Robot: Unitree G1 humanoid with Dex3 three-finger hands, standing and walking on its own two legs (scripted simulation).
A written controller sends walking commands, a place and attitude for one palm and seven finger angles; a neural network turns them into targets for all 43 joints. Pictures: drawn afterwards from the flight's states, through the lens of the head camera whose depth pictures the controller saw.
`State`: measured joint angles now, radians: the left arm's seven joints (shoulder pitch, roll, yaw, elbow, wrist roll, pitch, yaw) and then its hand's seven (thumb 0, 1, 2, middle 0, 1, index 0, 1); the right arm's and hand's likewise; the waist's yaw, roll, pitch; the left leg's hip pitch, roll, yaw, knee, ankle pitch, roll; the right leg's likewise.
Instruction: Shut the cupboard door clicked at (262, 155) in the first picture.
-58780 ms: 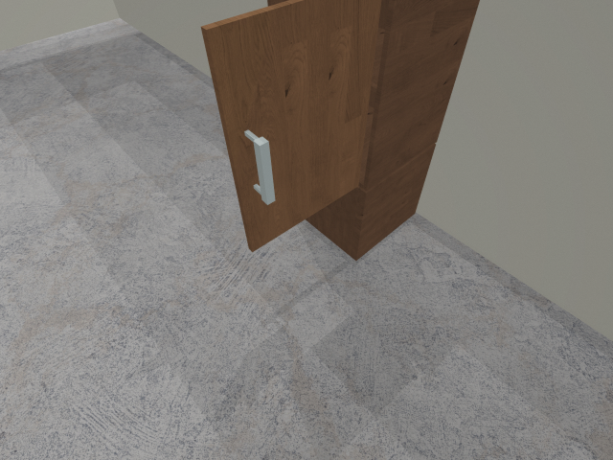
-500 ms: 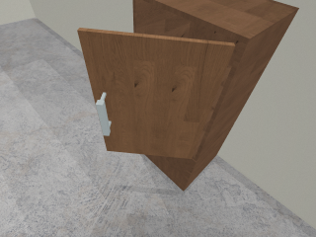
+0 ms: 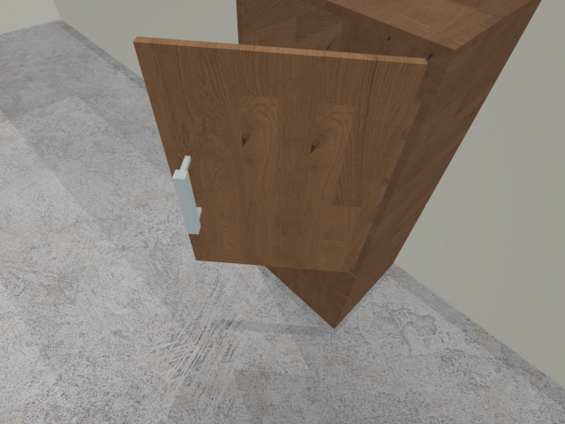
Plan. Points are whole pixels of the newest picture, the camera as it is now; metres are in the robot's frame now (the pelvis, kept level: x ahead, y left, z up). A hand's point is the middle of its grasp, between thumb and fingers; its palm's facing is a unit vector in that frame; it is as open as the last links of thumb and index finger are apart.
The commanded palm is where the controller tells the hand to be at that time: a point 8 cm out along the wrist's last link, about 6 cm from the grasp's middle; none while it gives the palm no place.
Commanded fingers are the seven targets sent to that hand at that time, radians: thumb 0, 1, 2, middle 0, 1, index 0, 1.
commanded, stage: look again from close up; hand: left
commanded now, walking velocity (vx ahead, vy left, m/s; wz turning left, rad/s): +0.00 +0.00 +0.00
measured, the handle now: (190, 196) +0.53 +0.21 -0.05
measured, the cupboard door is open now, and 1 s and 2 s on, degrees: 41 41 41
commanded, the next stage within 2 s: shuffle to correct the standing spot in 0.46 s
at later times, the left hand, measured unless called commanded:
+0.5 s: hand out of the picture +0.05 +0.22 -0.15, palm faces -0.01 -0.95 -0.32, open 7.4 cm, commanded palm none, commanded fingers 0.00 0.90 0.90 -0.20 -0.30 -0.20 -0.30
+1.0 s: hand out of the picture -0.02 +0.19 -0.19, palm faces -0.01 -0.99 -0.15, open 7.4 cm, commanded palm none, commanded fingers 0.00 0.90 0.90 -0.20 -0.30 -0.20 -0.30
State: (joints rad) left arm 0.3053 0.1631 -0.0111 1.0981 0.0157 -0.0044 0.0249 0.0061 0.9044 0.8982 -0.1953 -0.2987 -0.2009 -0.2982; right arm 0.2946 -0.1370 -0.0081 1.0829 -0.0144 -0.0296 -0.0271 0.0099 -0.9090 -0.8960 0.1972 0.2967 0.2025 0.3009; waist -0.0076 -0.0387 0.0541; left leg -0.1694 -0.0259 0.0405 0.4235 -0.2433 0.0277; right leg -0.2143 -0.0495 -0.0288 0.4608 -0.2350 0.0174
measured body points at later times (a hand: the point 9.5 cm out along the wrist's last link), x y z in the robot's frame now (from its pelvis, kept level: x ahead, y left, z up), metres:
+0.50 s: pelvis -0.04 -0.01 +0.00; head -0.05 -0.01 +0.45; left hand +0.05 +0.27 -0.13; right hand +0.06 -0.30 -0.13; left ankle -0.01 +0.10 -0.74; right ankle +0.01 -0.13 -0.74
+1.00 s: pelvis +0.00 +0.02 -0.01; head +0.00 +0.04 +0.44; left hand -0.02 +0.24 -0.17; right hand -0.07 -0.19 -0.16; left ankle -0.01 +0.10 -0.74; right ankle +0.00 -0.11 -0.74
